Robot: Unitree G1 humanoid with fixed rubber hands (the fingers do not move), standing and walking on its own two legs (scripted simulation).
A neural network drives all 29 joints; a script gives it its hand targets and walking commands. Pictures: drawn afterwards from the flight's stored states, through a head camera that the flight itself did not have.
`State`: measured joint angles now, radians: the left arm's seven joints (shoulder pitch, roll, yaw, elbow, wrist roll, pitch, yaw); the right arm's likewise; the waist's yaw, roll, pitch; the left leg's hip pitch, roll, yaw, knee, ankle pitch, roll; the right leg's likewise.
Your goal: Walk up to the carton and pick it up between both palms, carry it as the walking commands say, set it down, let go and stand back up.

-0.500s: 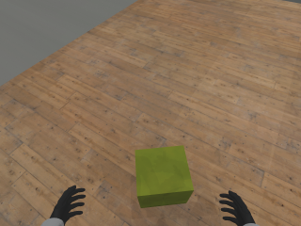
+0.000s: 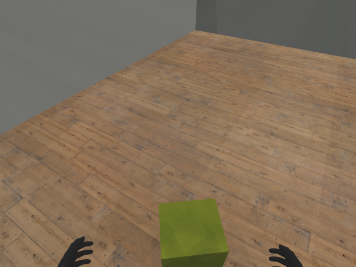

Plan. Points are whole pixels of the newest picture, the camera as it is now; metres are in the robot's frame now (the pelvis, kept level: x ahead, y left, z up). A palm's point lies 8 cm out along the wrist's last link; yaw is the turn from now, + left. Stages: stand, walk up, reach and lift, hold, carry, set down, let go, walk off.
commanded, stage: stand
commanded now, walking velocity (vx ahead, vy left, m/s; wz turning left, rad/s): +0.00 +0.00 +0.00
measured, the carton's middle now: (189, 238) +0.47 -0.05 -0.62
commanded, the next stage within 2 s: none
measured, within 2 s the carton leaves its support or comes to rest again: neither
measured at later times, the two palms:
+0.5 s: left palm out of the picture +0.16 +0.26 -0.08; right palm out of the picture +0.15 -0.27 -0.05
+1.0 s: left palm out of the picture +0.14 +0.26 -0.09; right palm out of the picture +0.13 -0.28 -0.06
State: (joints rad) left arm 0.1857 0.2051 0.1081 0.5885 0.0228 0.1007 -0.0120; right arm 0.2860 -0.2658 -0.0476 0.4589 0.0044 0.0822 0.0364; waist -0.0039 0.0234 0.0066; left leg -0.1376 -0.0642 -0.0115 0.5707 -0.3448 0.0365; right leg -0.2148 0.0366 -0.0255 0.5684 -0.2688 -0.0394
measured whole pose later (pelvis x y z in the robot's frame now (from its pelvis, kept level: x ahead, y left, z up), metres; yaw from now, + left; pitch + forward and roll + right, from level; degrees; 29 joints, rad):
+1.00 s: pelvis +0.01 +0.00 +0.00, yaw +0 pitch -4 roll +0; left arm 0.19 0.21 0.11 0.81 0.02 -0.01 0.00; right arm 0.35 -0.29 -0.06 0.54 0.00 0.00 -0.01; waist 0.00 0.00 -0.08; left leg -0.14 -0.07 -0.01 0.55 -0.35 0.05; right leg -0.23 0.04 -0.03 0.57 -0.28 -0.04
